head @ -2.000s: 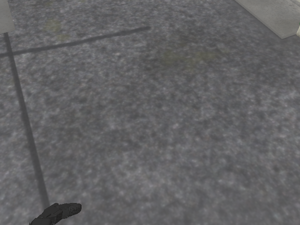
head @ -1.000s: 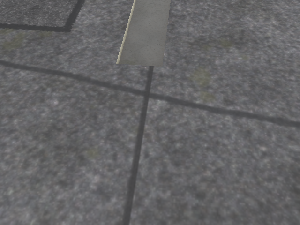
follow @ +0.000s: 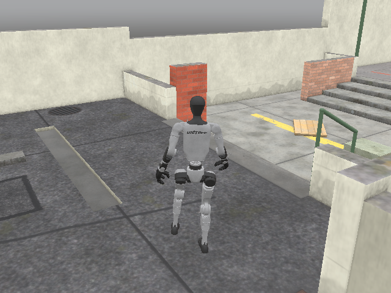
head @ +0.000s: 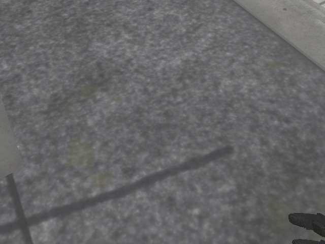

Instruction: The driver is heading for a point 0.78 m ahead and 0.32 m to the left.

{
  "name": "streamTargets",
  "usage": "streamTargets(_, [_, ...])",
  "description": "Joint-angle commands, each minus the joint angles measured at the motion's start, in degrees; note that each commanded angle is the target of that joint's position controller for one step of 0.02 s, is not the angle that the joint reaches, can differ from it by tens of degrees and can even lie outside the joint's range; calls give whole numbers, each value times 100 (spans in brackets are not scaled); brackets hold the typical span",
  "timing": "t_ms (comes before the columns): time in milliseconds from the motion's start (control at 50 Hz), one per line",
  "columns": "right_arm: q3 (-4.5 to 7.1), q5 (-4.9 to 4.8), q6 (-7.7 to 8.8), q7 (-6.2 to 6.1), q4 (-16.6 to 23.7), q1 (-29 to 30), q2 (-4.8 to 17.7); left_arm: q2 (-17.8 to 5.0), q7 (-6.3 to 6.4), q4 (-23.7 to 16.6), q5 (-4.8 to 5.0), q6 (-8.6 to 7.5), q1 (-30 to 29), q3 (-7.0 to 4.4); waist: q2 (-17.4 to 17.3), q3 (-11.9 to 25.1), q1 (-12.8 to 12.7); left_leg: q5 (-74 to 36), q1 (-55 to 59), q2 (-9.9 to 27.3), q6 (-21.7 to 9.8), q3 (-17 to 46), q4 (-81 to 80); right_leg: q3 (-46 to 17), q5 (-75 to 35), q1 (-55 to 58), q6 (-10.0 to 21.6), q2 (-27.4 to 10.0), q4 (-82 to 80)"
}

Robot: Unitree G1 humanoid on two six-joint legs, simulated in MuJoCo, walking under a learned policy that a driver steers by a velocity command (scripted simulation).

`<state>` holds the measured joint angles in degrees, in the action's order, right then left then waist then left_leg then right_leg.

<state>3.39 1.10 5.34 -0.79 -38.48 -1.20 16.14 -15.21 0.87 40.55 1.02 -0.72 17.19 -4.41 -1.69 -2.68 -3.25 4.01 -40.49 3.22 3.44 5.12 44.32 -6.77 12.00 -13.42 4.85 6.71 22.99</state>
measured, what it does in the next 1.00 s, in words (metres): walks ahead, turning left: left foot, then right foot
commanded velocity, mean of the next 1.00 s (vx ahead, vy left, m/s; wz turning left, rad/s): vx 0.37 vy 0.00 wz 0.27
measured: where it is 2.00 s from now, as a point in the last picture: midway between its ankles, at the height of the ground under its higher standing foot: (122, 174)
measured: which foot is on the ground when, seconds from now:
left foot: up 0.00-0.12, down 0.14-0.50, up 0.52-0.94, down 0.96-1.00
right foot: down 0.00-0.14, up 0.16-0.48, down 0.50-0.96, up 0.98-1.00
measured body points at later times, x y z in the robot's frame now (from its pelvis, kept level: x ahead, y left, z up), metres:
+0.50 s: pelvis +0.17 +0.01 -0.01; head +0.18 +0.01 +0.44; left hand +0.32 +0.28 -0.09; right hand +0.27 -0.26 -0.12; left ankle +0.21 +0.12 -0.74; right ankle +0.19 -0.12 -0.74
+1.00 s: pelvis +0.36 +0.10 -0.03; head +0.41 +0.12 +0.41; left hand +0.25 +0.37 -0.16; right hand +0.67 -0.03 -0.10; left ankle +0.42 +0.22 -0.74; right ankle +0.22 -0.11 -0.69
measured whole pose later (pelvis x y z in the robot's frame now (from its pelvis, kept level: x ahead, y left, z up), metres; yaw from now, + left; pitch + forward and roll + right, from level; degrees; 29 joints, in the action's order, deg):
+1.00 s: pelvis +0.36 +0.10 -0.03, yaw +22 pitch +3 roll +0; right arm 3.8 -1.6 1.4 2.8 -33.4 -3.2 16.6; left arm -16.6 0.9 47.8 0.4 -3.7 22.6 -4.2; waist -0.6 -2.9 -4.1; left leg 9.9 -31.4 -1.8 -4.9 -2.1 39.0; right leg 5.7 29.9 -5.2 -3.5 -7.1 50.4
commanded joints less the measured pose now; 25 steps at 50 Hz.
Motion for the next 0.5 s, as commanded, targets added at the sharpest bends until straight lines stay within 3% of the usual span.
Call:
streamTargets(20, [57,-75,1,73,351,211,313,-937,115,-370,52,28,-138,-271,723,844,116,-746,1269,-544,10,-277,-859,-820,-2869,-204,550,-1024,-62])
streamTargets(80, [128,-39,14,140,317,94,519,-779,159,-345,3,58,-150,-227,798,909,162,-603,1377,-439,-164,-66,-1352,-1259,-2461,401,481,-1296,413])
streamTargets(120, [149,39,101,168,197,-320,514,-540,156,-345,-35,6,-319,-138,758,985,405,-1181,2080,-330,-449,-201,-2000,-1153,-2564,511,303,-1139,1032])
streamTargets(140, [155,143,146,151,188,-542,649,-283,132,-381,-131,-50,-170,-55,426,1355,415,-2810,3021,150,-690,159,-1973,-899,-2061,276,80,-752,1733])
streamTargets(160, [124,265,112,134,208,-657,726,-97,105,-230,-179,-95,790,13,-650,1957,31,-4283,4494,1162,-1610,1421,-1609,-577,460,-694,-248,-242,2891])
streamTargets(180, [128,87,3,154,27,-932,537,-425,62,-94,-162,-63,1230,5,-1425,2306,53,-2249,4799,1752,-2322,2770,-2008,-255,2523,-1343,-537,-276,3610])
streamTargets(200, [178,-176,-92,173,6,-1187,625,-880,36,-181,-79,-13,714,-112,-1009,1788,363,626,4633,1599,-2335,3290,-2507,-41,2507,-2112,-658,-340,4197])
streamTargets(220, [191,-233,-170,169,17,-1187,695,-975,32,-291,-43,36,89,-161,-540,1356,535,2562,4264,1361,-2102,3279,-2824,20,2022,-2514,-698,-449,4546])
streamTargets(240, [184,-199,-225,144,94,-935,758,-959,30,-408,-87,59,-276,-172,-411,909,488,3042,3677,1212,-1907,3139,-3044,110,1701,-2638,-693,-531,4513])
streamTargets(260, [183,-145,-257,101,150,-750,770,-893,24,-477,-141,39,-469,-170,-344,631,397,2885,3110,1062,-1748,2900,-3170,131,1476,-2483,-659,-663,4231])
streamTargets(300, [158,-100,-292,47,207,-637,633,-547,34,-446,-188,-74,-422,-87,-469,603,250,2222,2412,530,-1472,2125,-3287,348,1316,-1702,-615,-691,3335])
streamTargets(360, [221,-190,-341,-13,228,-656,690,-265,42,-401,-185,-202,-462,-1,-755,789,213,1897,2017,186,-1529,1660,-3272,562,1172,-803,-647,-508,2164])
streamTargets(420, [298,-257,-407,-34,231,-872,823,-363,16,-392,-80,-298,-542,-30,-736,848,220,2408,1984,267,-1605,1978,-3208,531,656,-339,-599,-408,1173])
streamTargets(460, [298,-280,-474,-45,256,-887,788,-358,-12,-300,-46,-367,-389,-55,-624,786,64,2818,1634,133,-1458,2008,-3015,596,99,324,-484,-388,412])
streamTargets(480, [276,-278,-484,-40,273,-911,703,-412,-1,-245,-48,-385,-211,-88,-527,765,-43,3005,1255,-4,-1288,1952,-2815,581,138,815,-409,-518,218])
streamTargets(500, [217,-278,-466,-27,360,-774,491,-609,52,-151,-71,-402,295,-151,-275,793,-279,3134,412,-223,-978,1716,-2153,94,505,1650,-207,-1135,-10])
